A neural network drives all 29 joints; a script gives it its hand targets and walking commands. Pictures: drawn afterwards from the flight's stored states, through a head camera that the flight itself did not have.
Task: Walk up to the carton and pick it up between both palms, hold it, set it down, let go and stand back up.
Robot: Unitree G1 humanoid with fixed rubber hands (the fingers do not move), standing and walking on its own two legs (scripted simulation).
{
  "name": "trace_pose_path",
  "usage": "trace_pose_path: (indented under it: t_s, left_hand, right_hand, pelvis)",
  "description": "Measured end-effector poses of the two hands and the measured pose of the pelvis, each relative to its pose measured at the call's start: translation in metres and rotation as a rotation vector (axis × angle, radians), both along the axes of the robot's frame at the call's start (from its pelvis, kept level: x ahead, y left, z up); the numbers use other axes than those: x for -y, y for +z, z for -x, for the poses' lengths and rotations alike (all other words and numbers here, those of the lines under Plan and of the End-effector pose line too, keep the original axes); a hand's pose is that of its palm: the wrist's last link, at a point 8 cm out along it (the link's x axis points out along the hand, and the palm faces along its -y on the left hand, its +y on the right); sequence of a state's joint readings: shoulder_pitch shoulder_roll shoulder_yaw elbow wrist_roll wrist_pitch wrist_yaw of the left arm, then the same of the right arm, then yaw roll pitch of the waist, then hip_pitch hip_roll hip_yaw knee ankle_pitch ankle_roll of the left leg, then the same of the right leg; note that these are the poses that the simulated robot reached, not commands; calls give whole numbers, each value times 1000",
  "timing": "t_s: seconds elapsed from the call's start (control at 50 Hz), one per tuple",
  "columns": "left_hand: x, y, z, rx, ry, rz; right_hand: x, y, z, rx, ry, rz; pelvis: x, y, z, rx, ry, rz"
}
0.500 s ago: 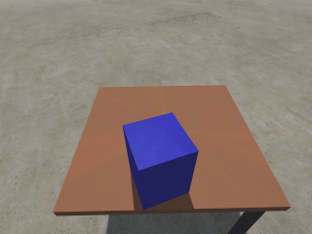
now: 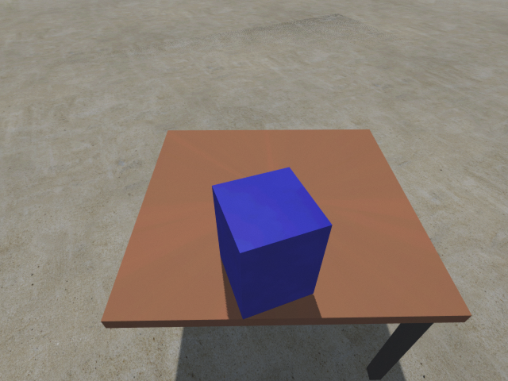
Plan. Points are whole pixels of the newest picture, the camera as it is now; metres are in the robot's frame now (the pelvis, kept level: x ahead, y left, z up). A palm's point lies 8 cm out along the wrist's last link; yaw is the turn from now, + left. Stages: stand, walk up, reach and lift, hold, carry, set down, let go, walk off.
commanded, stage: stand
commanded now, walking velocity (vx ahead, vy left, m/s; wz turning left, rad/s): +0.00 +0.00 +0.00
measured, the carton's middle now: (266, 243) +0.44 -0.01 -0.07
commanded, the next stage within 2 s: none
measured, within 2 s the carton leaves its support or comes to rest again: neither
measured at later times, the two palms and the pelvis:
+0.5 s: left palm out of the picture +0.01 +0.23 -0.13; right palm out of the picture +0.00 -0.27 -0.12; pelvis +0.01 -0.02 +0.00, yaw -1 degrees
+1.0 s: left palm out of the picture +0.05 +0.22 -0.13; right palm out of the picture +0.03 -0.26 -0.13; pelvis +0.03 -0.02 +0.00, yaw +0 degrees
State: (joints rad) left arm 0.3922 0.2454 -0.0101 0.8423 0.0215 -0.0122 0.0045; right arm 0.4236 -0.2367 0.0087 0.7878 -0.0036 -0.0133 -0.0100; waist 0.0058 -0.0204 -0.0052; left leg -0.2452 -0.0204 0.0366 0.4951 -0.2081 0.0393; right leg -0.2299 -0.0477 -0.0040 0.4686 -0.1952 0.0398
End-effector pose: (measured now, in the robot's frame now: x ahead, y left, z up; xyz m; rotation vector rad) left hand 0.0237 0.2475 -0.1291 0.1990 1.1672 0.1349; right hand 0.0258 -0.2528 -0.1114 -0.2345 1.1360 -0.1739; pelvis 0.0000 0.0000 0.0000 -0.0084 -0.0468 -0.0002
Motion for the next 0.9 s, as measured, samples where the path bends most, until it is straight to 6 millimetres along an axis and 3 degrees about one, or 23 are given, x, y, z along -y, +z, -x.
trace_pose_path:
  t_s: [0.16, 0.3, 0.6, 0.74, 0.9]
  left_hand:
    - [-1, -1, 24, -65, 17, -13]
    - [7, -1, 31, -99, 28, -16]
    - [26, -4, -5, -78, 15, 6]
    - [28, -3, -21, -65, 14, 6]
    - [27, -2, -26, -79, 24, -2]
  right_hand:
    - [4, -5, 11, -30, -20, -2]
    - [11, -8, 17, -62, -36, -4]
    - [14, -10, 20, -122, -65, -13]
    - [10, -13, 12, -125, -64, -25]
    - [5, -16, -1, -119, -54, -42]
  pelvis:
    - [2, 0, 2, -8, -4, -5]
    - [8, 0, -1, -13, -9, -7]
    - [18, 1, -16, -26, -14, -5]
    - [19, 2, -24, -24, -11, -5]
    - [19, 3, -31, -22, -9, -5]
